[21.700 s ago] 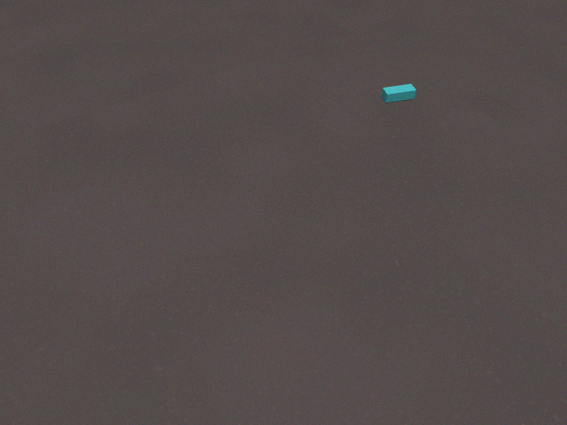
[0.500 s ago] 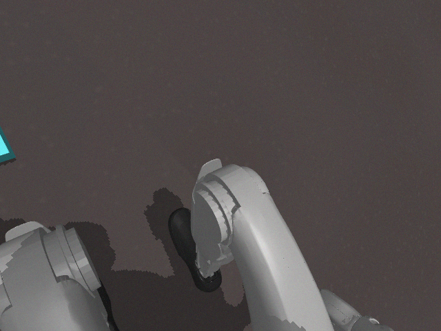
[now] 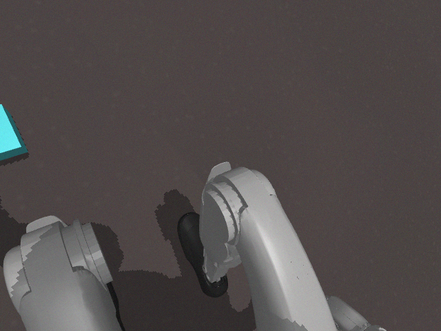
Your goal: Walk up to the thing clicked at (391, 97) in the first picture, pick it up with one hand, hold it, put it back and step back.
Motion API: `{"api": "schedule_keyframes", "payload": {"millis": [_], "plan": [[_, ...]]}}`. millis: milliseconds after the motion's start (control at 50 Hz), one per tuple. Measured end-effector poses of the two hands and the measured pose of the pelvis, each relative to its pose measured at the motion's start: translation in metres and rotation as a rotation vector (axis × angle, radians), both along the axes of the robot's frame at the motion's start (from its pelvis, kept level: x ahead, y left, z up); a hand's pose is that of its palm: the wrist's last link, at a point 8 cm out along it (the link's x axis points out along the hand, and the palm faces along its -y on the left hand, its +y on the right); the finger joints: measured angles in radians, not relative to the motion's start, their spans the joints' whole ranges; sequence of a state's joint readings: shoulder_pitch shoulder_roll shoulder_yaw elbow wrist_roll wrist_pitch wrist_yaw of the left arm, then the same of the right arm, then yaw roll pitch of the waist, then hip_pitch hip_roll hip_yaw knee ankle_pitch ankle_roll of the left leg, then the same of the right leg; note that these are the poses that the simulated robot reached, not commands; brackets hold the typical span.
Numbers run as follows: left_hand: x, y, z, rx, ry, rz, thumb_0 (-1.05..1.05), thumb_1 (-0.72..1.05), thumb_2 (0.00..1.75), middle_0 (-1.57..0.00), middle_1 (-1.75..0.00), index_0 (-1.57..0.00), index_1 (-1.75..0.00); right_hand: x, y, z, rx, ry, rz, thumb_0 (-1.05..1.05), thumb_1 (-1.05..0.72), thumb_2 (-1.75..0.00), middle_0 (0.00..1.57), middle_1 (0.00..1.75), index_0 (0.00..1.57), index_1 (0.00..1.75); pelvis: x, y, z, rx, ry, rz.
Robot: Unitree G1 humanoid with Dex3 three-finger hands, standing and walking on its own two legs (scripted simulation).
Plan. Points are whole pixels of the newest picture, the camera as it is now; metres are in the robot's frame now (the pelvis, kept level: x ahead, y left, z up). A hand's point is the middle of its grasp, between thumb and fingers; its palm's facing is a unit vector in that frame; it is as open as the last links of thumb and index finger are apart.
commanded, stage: settle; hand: left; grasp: from above
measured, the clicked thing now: out of the picture +0.45 +0.32 -0.27
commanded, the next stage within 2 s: lift in 0.58 s
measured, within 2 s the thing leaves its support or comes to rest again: neither
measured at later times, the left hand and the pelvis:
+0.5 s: hand out of the picture +0.43 +0.31 -0.16, palm faces -0.45 -0.11 -0.89, open 11.0 cm; pelvis +0.00 -0.01 +0.02, yaw +6 degrees
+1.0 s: hand out of the picture +0.40 +0.33 -0.08, palm faces -0.46 -0.11 -0.88, open 10.9 cm; pelvis +0.00 +0.00 +0.07, yaw +8 degrees
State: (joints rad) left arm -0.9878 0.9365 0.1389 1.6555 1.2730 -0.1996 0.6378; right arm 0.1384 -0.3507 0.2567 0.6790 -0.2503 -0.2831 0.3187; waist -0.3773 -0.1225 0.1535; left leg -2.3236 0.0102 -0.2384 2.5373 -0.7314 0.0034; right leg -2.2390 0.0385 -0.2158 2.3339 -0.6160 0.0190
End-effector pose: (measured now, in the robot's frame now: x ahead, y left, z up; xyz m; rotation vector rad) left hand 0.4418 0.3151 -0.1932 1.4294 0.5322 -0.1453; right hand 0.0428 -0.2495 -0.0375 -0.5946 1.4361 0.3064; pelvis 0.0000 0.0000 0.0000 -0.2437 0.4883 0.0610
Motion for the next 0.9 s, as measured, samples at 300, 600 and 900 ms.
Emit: {"api": "schedule_keyframes", "payload": {"millis": [300,600,900], "plan": [[-0.009,0.001,0.072,0.047,0.018,-0.013,-0.01,-0.19,0.79,-0.51,-0.88,-0.54,-0.81,0.034,-0.011,-0.019,0.064,-0.1,-0.094,0.0,-0.91,-0.91,0.2,0.3,0.2,0.3,0.002,-0.003,0.015,0.047,0.076,0.026],[-0.008,0.003,0.103,0.044,0.02,-0.055,-0.01,-0.19,0.79,-0.51,-0.87,-0.54,-0.81,0.039,-0.019,-0.027,0.006,-0.109,-0.156,0.0,-0.91,-0.91,0.2,0.3,0.2,0.3,0.001,-0.008,0.021,0.084,0.098,0.054],[-0.017,0.011,0.149,0.036,0.044,-0.01,-0.01,-0.2,0.79,-0.53,-0.86,-0.55,-0.8,0.039,-0.018,-0.007,-0.025,-0.103,-0.249,0.0,-0.91,-0.91,0.2,0.3,0.2,0.3,0.002,-0.005,0.052,0.094,0.141,0.07]]}}
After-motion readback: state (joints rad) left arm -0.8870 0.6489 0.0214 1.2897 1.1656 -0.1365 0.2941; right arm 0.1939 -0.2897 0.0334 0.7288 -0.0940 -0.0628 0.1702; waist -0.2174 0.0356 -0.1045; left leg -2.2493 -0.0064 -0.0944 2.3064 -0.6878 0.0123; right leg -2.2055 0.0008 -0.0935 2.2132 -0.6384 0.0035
